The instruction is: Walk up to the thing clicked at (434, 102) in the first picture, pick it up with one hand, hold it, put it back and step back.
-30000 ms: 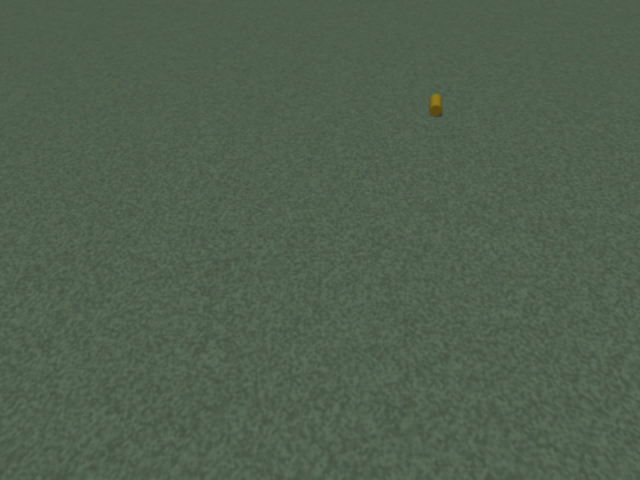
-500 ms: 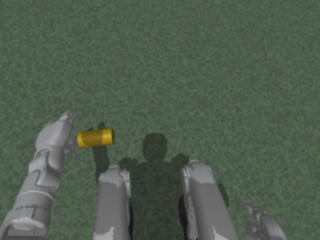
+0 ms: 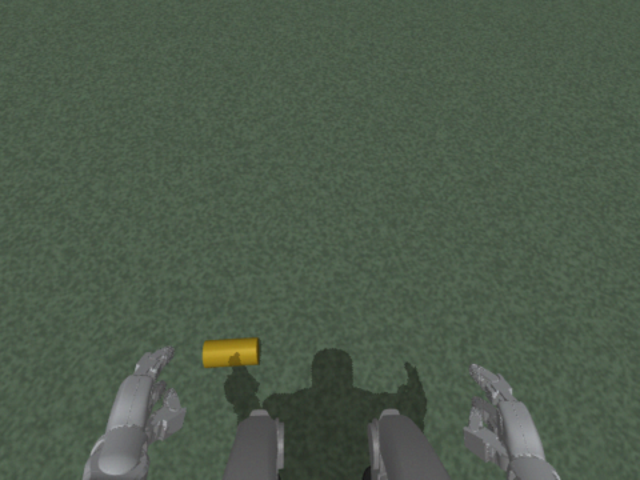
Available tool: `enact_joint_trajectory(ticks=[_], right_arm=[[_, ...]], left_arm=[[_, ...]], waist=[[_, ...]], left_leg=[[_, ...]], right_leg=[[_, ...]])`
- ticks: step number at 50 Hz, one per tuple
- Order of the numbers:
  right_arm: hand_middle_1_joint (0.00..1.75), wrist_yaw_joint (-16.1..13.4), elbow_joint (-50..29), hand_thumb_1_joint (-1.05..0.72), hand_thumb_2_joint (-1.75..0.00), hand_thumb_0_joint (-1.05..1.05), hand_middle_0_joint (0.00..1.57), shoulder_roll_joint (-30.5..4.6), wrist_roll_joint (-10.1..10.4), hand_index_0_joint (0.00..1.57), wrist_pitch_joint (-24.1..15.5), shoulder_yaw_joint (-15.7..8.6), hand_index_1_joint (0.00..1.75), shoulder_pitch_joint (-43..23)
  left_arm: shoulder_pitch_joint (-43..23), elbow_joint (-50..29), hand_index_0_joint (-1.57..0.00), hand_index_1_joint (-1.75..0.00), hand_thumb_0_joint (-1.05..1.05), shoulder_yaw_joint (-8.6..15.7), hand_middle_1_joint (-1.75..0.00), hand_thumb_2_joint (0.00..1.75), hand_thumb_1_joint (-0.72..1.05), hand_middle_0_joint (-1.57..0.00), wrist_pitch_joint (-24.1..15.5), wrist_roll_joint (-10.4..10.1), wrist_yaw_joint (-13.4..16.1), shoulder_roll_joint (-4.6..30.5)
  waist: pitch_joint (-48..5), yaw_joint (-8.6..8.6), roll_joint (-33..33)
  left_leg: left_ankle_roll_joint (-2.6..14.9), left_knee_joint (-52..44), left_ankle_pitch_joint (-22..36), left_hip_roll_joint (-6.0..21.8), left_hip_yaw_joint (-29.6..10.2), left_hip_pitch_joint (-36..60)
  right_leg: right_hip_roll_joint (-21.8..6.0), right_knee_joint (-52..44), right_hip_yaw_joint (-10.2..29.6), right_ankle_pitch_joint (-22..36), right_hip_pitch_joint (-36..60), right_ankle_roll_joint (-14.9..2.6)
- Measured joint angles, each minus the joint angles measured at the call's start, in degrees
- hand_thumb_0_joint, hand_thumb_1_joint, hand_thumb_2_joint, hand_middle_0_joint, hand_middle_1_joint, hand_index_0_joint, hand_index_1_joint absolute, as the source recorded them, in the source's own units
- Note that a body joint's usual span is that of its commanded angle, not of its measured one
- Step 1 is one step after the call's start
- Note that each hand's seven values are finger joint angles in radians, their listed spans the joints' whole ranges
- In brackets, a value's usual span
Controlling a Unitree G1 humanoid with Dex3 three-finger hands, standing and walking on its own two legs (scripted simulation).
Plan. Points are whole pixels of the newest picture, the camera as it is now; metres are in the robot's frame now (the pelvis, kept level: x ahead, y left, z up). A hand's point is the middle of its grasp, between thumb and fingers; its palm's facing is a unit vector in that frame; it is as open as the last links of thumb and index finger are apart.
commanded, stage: home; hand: left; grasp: from above
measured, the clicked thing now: (231, 352) +0.46 +0.23 -0.59
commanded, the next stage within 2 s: none
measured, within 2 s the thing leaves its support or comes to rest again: neither
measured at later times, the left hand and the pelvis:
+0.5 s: hand (144, 433) +0.20 +0.19 +0.04, palm faces +0.09 -0.98 -0.20, open 7.4 cm; pelvis +0.04 +0.00 +0.09, yaw +2 degrees
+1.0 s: hand (142, 439) +0.19 +0.19 +0.04, palm faces +0.08 -0.98 -0.20, open 7.4 cm; pelvis +0.04 +0.00 +0.09, yaw +2 degrees
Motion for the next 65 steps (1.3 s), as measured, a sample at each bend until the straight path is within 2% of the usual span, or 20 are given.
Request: enact_joint_trajectory(ticks=[8,13,20,31,65], right_arm=[[0.30,-3.8,-0.2,-0.90,-0.90,0.01,0.20,-0.2,-0.2,0.21,-1.7,0.6,0.30,6.8],[0.30,-5.4,-1.0,-0.90,-0.90,0.01,0.20,-1.0,-0.5,0.21,-3.1,0.0,0.30,9.5],[0.30,-5.8,-1.8,-0.90,-0.90,0.01,0.20,-1.7,-1.2,0.21,-4.9,-0.9,0.30,9.3],[0.30,-5.3,-1.6,-0.90,-0.90,0.01,0.20,-1.6,-2.0,0.21,-6.8,-0.6,0.30,6.9],[0.30,-5.5,0.1,-0.90,-0.90,0.01,0.20,-1.5,-2.1,0.21,-7.5,-0.7,0.30,8.3]], left_arm=[[8.9,-6.7,-0.20,-0.30,0.01,1.6,-0.30,0.90,0.90,-0.20,4.9,-5.9,0.1,-2.9],[14.4,-11.5,-0.20,-0.30,0.01,1.7,-0.30,0.90,0.91,-0.20,6.5,-7.3,-0.7,-3.7],[17.8,-13.6,-0.20,-0.30,0.01,1.5,-0.30,0.90,0.91,-0.20,7.2,-7.0,-2.4,-3.8],[16.9,-12.2,-0.20,-0.30,0.01,1.3,-0.30,0.90,0.91,-0.20,6.8,-6.2,-3.7,-3.8],[16.5,-11.5,-0.20,-0.30,0.01,1.1,-0.30,0.90,0.91,-0.20,6.2,-6.3,-3.8,-3.6]], waist=[[0.2,-0.67,0.5],[-0.3,-0.56,1.0],[-0.6,0.12,1.1],[1.1,1.19,0.3],[1.7,0.91,0.6]], left_leg=[[0.13,-13.0,2.5,0.3,0.3,15.5],[0.29,-19.2,3.8,0.4,0.6,23.2],[0.44,-22.9,4.6,0.2,0.8,28.8],[0.43,-23.3,4.9,-0.2,0.6,30.2],[0.57,-23.2,5.5,0.1,1.1,30.3]], right_leg=[[0.1,-13.5,-0.1,2.8,15.7,-0.08],[0.1,-20.1,-0.1,4.3,23.6,0.02],[-0.1,-23.8,0.0,5.1,29.2,0.19],[-0.4,-24.0,-0.2,5.2,30.6,0.23],[-0.2,-24.0,0.4,6.0,30.5,0.35]])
